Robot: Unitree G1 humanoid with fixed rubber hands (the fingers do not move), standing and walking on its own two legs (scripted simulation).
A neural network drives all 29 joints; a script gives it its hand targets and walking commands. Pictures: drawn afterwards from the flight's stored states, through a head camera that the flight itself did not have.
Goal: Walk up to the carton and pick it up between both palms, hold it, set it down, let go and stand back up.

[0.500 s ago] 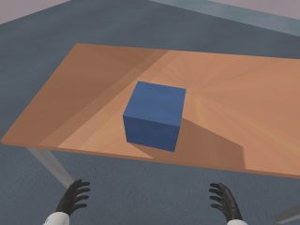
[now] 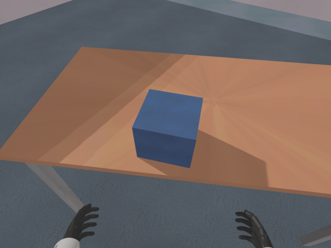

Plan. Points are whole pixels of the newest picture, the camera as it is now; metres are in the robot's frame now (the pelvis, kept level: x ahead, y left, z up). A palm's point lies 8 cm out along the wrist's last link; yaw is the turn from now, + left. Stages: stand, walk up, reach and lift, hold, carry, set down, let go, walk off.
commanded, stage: stand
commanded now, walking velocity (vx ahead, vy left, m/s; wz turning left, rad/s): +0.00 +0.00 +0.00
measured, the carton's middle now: (169, 128) +0.45 +0.00 +0.01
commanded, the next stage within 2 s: none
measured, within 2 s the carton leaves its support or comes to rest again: neither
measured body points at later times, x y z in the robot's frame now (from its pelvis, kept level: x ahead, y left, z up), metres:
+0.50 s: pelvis -0.04 +0.01 -0.01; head -0.04 +0.00 +0.44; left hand +0.06 +0.27 -0.10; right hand +0.07 -0.25 -0.12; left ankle -0.03 +0.13 -0.75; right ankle -0.01 -0.10 -0.75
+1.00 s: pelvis -0.05 +0.01 -0.01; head -0.05 +0.01 +0.44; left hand +0.02 +0.28 -0.12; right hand +0.04 -0.25 -0.13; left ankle -0.03 +0.13 -0.75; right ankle -0.01 -0.10 -0.75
